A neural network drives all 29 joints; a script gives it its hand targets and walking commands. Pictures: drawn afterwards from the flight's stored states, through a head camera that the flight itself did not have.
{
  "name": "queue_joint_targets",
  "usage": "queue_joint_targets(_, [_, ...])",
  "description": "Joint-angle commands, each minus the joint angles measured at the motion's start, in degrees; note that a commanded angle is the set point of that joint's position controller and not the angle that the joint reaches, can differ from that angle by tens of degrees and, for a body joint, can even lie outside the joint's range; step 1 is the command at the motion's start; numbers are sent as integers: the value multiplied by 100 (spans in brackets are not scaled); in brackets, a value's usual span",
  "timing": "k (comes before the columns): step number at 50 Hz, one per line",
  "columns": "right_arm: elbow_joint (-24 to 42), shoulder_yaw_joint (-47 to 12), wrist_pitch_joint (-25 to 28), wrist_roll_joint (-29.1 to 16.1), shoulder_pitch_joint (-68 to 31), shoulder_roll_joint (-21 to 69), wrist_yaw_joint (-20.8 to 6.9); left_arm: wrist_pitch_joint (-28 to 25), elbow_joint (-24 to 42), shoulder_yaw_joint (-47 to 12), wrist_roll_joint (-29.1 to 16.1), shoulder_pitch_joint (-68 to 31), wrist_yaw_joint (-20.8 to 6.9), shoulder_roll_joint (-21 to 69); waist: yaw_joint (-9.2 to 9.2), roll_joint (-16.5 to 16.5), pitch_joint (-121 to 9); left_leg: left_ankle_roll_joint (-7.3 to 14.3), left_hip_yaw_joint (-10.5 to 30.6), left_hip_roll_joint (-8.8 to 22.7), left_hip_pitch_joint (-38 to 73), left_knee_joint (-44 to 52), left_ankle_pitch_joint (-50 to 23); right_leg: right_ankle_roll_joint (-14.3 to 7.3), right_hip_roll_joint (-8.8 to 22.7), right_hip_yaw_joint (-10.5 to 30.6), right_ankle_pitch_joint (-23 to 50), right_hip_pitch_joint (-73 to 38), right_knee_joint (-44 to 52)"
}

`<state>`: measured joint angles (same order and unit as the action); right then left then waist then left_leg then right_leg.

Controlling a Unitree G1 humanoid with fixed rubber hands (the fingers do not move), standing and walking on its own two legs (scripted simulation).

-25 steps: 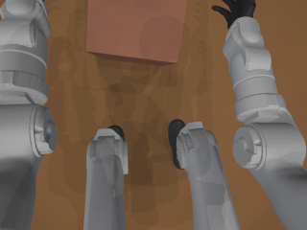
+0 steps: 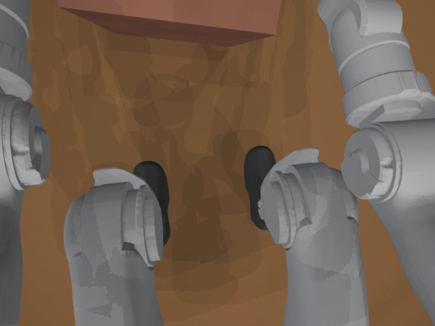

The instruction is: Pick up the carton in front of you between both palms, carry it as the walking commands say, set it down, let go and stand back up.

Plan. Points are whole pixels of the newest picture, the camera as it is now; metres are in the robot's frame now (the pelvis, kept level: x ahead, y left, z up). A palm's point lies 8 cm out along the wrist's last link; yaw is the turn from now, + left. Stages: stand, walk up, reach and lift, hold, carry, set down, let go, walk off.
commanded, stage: reach and lift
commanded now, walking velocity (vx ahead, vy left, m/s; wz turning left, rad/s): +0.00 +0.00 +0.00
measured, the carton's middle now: out of the picture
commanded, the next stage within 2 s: none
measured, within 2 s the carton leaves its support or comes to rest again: leaves its support in 0.72 s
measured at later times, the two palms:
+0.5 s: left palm out of the picture +0.59 +0.18 -0.17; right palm out of the picture +0.55 -0.12 -0.17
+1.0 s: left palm out of the picture +0.54 +0.19 -0.04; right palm out of the picture +0.53 -0.11 -0.04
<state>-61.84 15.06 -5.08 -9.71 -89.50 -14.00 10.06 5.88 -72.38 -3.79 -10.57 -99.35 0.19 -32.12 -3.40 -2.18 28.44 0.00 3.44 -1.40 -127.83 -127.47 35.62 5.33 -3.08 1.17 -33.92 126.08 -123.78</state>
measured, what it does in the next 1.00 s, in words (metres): stands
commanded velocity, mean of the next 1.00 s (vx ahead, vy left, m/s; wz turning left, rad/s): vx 0.00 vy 0.00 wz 0.00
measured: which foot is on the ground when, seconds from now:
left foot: down 0.00-1.00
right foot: down 0.00-1.00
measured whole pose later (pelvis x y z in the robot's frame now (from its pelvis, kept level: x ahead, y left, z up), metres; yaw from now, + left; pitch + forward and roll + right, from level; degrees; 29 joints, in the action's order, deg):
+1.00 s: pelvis +0.00 -0.01 +0.04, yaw +3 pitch +42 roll -4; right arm -39.9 31.4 -19.1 6.4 -69.0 0.7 8.2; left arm 20.4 -54.2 16.3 7.6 -79.1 1.3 -12.8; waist -1.6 -1.1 1.9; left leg -3.2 5.6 -6.5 -126.5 -116.8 32.0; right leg 6.5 -5.8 3.9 -32.6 124.5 -114.9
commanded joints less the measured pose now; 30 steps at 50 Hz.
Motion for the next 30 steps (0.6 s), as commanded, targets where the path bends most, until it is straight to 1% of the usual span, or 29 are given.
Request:
queue_joint_targets(1, [718,-62,135,-115,-1358,-607,55,-121,622,-63,-75,-1813,24,-544,-118,821,-8140,-130,-222,46,4115,872,-2972,-126,-32,-702,2963,-3573,518])
queue_joint_targets(3, [656,-76,119,-110,-1176,-544,64,-101,501,-34,-46,-1625,45,-492,-78,832,-8097,-131,-244,32,4104,884,-2983,-125,-59,-722,2950,-3516,509])
queue_joint_targets(7, [517,65,104,58,-981,-451,34,-93,334,52,52,-1435,36,-348,-112,770,-7474,-131,-218,22,3609,970,-2626,-127,-66,-680,2660,-3241,564])
queue_joint_targets(10, [565,142,115,151,-1108,-457,37,-107,418,98,94,-1553,33,-327,-135,747,-7312,-129,-209,15,3397,1026,-2398,-140,-55,-647,2511,-3232,605])
queue_joint_targets(13, [637,54,108,121,-1360,-297,37,-93,519,-47,27,-1796,21,-135,-133,743,-7259,-123,-220,2,3342,1093,-2172,-159,-66,-640,2345,-3305,648])
queue_joint_targets(16, [652,-25,74,140,-1683,153,-29,-53,522,-222,-10,-2117,-45,398,-126,730,-7084,-111,-229,-39,3330,1162,-1897,-204,-129,-655,2143,-3416,678])
queue_joint_targets(17, [633,39,52,237,-1743,296,-57,-32,476,-163,63,-2169,-73,548,-122,722,-6977,-116,-231,-55,3304,1173,-1797,-208,-152,-659,2070,-3457,684])
queue_joint_targets(18, [644,63,10,371,-1881,703,-130,11,489,-227,88,-2315,-181,1083,-164,741,-6875,-117,-224,-103,3270,1166,-1709,-228,-186,-658,2003,-3534,696])
queue_joint_targets(19, [598,253,-24,593,-1871,831,-171,50,437,-92,213,-2298,-257,1281,-243,764,-6706,-134,-224,-128,3219,1159,-1619,-229,-215,-662,1942,-3554,706])
queue_joint_targets(20, [796,-62,-112,628,-2242,2080,-400,110,581,-381,214,-2569,-514,2496,-212,744,-6614,-95,-190,-205,3173,1127,-1602,-267,-271,-628,1905,-3613,689])
queue_joint_targets(21, [820,-167,-205,668,-2615,3063,-681,194,471,-368,338,-2609,-799,3519,-162,786,-6469,-70,-237,-253,3131,1122,-1576,-287,-338,-653,1842,-3488,661])
queue_joint_targets(22, [858,-220,-309,748,-2850,3773,-958,294,518,-269,485,-2478,-1063,4304,-80,803,-6295,-57,-302,-301,3005,1102,-1595,-306,-365,-648,1813,-3351,613])
queue_joint_targets(23, [912,-239,-411,816,-2949,4253,-1191,372,606,-141,561,-2310,-1275,4851,-39,748,-6165,-38,-346,-339,2837,1100,-1592,-320,-394,-674,1784,-3234,580])
queue_joint_targets(24, [971,-202,-506,874,-2912,4583,-1375,429,712,-25,639,-2130,-1429,5210,45,654,-6083,-23,-385,-346,2700,1098,-1580,-326,-419,-697,1742,-3179,551])
queue_joint_targets(26, [1098,-292,-645,900,-2875,5050,-1603,528,883,119,668,-1865,-1623,5766,140,506,-6073,5,-420,-362,2453,1082,-1686,-339,-435,-702,1824,-3155,510])
queue_joint_targets(28, [1192,-426,-701,770,-2806,5337,-1720,576,1086,134,659,-1759,-1675,5958,182,436,-6163,57,-423,-367,2468,1077,-1854,-341,-452,-733,1942,-2975,466])
queue_joint_targets(30, [1318,-623,-707,567,-2791,5541,-1766,592,1327,-9,589,-1740,-1653,6153,211,456,-6525,79,-432,-376,2753,1030,-2215,-345,-476,-762,2201,-2950,402])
